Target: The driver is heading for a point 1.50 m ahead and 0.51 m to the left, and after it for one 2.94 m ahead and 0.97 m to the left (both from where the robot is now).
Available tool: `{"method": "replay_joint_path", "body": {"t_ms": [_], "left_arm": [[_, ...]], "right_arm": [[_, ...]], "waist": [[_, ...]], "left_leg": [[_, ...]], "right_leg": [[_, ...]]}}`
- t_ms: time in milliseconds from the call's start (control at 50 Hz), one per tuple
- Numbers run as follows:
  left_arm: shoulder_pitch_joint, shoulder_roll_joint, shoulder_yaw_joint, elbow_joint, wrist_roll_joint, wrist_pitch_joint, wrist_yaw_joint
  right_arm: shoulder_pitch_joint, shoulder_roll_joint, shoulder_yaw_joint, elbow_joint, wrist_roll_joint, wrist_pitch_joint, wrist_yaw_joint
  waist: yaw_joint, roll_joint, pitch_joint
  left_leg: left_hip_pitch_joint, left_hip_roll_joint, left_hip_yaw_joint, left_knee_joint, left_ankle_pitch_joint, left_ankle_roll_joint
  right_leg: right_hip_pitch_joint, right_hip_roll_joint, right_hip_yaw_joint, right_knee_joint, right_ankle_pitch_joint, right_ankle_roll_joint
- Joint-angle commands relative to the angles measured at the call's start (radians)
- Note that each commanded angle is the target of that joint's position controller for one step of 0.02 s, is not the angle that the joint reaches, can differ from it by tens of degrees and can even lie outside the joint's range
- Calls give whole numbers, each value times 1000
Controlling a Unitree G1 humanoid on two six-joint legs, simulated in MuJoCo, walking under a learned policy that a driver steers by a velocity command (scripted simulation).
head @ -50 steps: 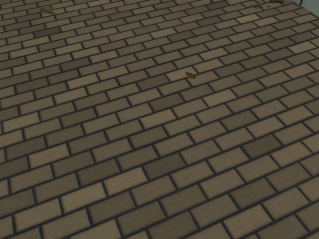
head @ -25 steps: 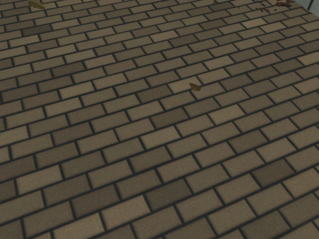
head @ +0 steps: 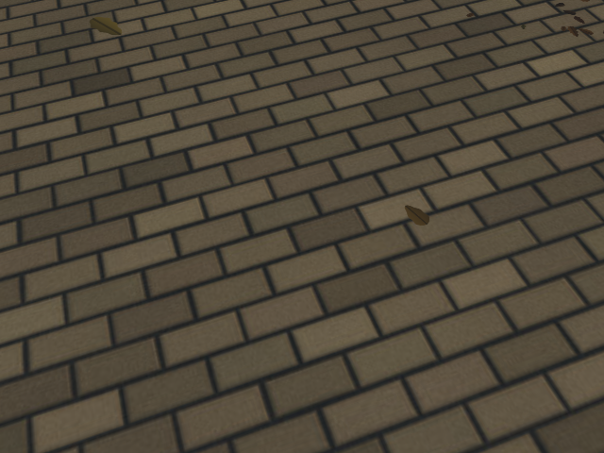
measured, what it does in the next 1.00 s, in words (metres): walks ahead, turning left: left foot, then right foot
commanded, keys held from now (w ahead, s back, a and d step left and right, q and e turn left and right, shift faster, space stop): w+q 0.66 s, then w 0.34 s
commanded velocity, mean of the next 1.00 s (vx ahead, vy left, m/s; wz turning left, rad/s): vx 0.50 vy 0.00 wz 0.46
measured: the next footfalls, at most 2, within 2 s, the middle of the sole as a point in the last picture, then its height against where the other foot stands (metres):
left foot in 0.40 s outside the picture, level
right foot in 0.94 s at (273, 351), level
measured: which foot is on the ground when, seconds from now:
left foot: up 0.00-0.38, down 0.40-0.96, up 0.98-1.00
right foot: down 0.00-0.38, up 0.40-0.92, down 0.94-1.00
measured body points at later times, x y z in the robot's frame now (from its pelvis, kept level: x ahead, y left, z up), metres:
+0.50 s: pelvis +0.26 +0.06 -0.02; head +0.30 +0.08 +0.43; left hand +0.22 +0.32 -0.16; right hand +0.46 -0.16 -0.14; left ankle +0.30 +0.11 -0.74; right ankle +0.15 -0.09 -0.63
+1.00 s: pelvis +0.55 +0.12 -0.02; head +0.58 +0.13 +0.43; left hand +0.61 +0.42 -0.11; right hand +0.64 -0.14 -0.15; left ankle +0.32 +0.12 -0.69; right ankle +0.67 +0.09 -0.74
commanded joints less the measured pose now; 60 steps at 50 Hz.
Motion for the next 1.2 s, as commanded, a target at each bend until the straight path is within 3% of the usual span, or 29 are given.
{"method": "replay_joint_path", "body": {"t_ms": [20, 100, 180, 280, 340, 380, 400, 420, 440, 460, 480, 500, 540, 580, 620, 680, 780, 840, 900, 920, 940, 960, 980, 1000, 1020, 1040, 1080, 1140, 1200], "left_arm": [[109, 64, 12, -1, -13, -30, 7], [166, 81, 17, 22, -15, -43, 9], [201, 87, 14, 35, -13, -41, 12], [282, 126, 22, 62, -11, -23, 26], [276, 164, 31, 64, -7, -1, 35], [264, 193, 40, 53, -8, 21, 32], [248, 187, 38, 30, -9, 25, 27], [275, 64, 15, -44, -21, 18, 6], [148, 141, 30, -93, -19, 3, -1], [67, 134, 26, -120, -25, -11, -6], [83, 126, 20, -111, -28, -23, -4], [99, 126, 23, -96, -17, -18, -1], [138, 115, 22, -92, 14, 21, -3], [121, 98, 18, -107, 19, 48, -11], [44, 95, 15, -139, 17, 58, -15], [-78, 103, 12, -183, 12, 61, -18], [-212, 92, -4, -229, 5, 50, -31], [-270, 99, -9, -258, -1, 38, -36], [-143, 135, 3, -232, -5, 26, -27], [-26, 157, 15, -194, -8, 20, -16], [128, 179, 26, -151, -3, 10, -3], [294, 251, 43, -133, 20, 5, 13], [298, 330, 64, -114, 27, 14, 4], [216, 235, 48, -123, -7, 25, -8], [123, 168, 31, -137, -16, 24, -11], [88, 131, 21, -133, -9, 18, -14], [100, 109, 10, -101, -12, 5, -10], [165, 124, 13, -59, -24, -17, -14], [216, 132, 14, -30, -26, -17, -14]], "right_arm": [[47, -18, -12, -46, -15, 25, 19], [-87, -14, -10, -100, -19, 44, 36], [-241, -7, 5, -158, -15, 39, 51], [-370, -20, 13, -216, -23, 36, 61], [-309, -46, 0, -208, -27, 37, 52], [-113, -84, -25, -153, -28, 26, 39], [46, -148, -52, -106, -40, 18, 24], [43, -268, -81, -117, -41, 21, 10], [72, -285, -83, -132, -12, 35, 8], [27, -257, -76, -121, -7, 39, -2], [-19, -200, -63, -121, 1, 34, -6], [-67, -165, -53, -128, 3, 25, -8], [-100, -127, -37, -136, 14, 5, -10], [-66, -149, -39, -127, 20, -13, -6], [-24, -171, -44, -123, 17, -17, -5], [44, -167, -41, -114, 15, -15, -3], [142, -145, -27, -86, 9, -20, -12], [170, -155, -23, -74, -2, -20, -21], [114, -187, -26, -78, -6, -27, -29], [103, -198, -27, -75, -9, -28, -26], [87, -195, -25, -76, -6, -31, -20], [102, -135, -9, -107, -2, -37, -16], [251, -66, -1, -101, 35, -33, -12], [185, -146, -11, -87, -4, -27, -18], [94, -144, -12, -104, -6, -27, -10], [45, -125, -5, -117, -6, -28, -4], [43, -104, 0, -119, -21, -10, 9], [20, -81, 7, -123, -28, 7, 22], [-118, -72, 17, -166, -28, 11, 29]], "waist": [[9, -107, -52], [10, -103, -4], [33, -96, 34], [65, -97, 52], [24, -130, -1], [-57, -122, -116], [-131, -49, -204], [-63, 192, -277], [-100, 91, -320], [-82, 25, -179], [-38, -33, -102], [6, -70, -61], [55, -56, -75], [63, -47, -71], [43, -28, -46], [-1, 1, -19], [-61, 26, -10], [-76, 37, 9], [3, 56, -17], [52, 50, -75], [129, 17, -157], [175, -90, -295], [92, -337, -368], [74, -150, -245], [53, -75, -111], [43, -40, -61], [10, -97, -45], [0, -108, -47], [23, -101, -5]], "left_leg": [[-160, 69, -36, 29, 60, -8], [-287, 92, -10, -40, 190, -27], [-281, 76, 44, -285, 316, -34], [-243, 39, 131, -469, 262, 15], [-118, -46, 183, -505, 114, 72], [111, -117, 181, -581, 65, 123], [354, -56, 53, -657, 36, 168], [665, 257, -456, -707, 5, 307], [696, 321, -751, -858, 22, 351], [613, 303, -576, -874, 105, 317], [481, 268, -473, -882, 231, 276], [382, 213, -388, -889, 341, 237], [284, 150, -297, -903, 466, 216], [248, 117, -261, -916, 510, 212], [233, 97, -256, -937, 476, 197], [279, 84, -265, -947, 454, 164], [399, 89, -244, -921, 562, 122], [461, 121, -255, -899, 626, 119], [451, 134, -232, -803, 868, 77], [449, 114, -213, -676, 982, 63], [376, 72, -173, -486, 925, 47], [205, 12, -132, -194, 591, 33], [-108, -179, -66, 111, -189, -8], [-198, -110, -137, 172, -148, 9], [-206, -66, -127, 140, -52, 6], [-189, -34, -114, 93, -4, 3], [-133, 4, -90, 20, 21, -15], [-157, 23, -48, -34, 49, -39], [-260, 64, -5, -145, 147, -67]], "right_leg": [[148, -278, 233, -273, 114, -66], [165, -265, 103, -306, 198, -70], [183, -238, -6, -306, 282, -63], [330, -280, -78, -253, 442, -57], [402, -289, -126, -70, 843, -44], [364, -285, -138, 250, 877, -35], [185, -261, -144, 530, 636, -1], [-274, -84, -122, 901, -251, 62], [-436, 9, 116, 1032, -361, 74], [-520, -60, 167, 997, -250, 60], [-471, -97, 166, 895, -168, 55], [-405, -120, 171, 818, -147, 58], [-296, -131, 178, 739, -145, 83], [-292, -126, 161, 672, -130, 106], [-335, -123, 147, 592, -55, 121], [-408, -114, 143, 452, 62, 128], [-414, -80, 122, 264, 183, 95], [-384, -52, 107, 176, 161, 59], [-168, 2, 98, 92, 58, 4], [-33, 36, 86, 67, 25, -16], [171, 8, 108, 17, 61, -44], [411, -218, 358, 19, -60, -93], [586, -444, 848, -115, -92, -237], [467, -397, 874, -174, -206, -215], [322, -358, 689, -187, -186, -194], [236, -306, 574, -211, -70, -170], [153, -234, 422, -243, 82, -133], [149, -214, 343, -276, 211, -144], [168, -195, 288, -324, 227, -147]]}}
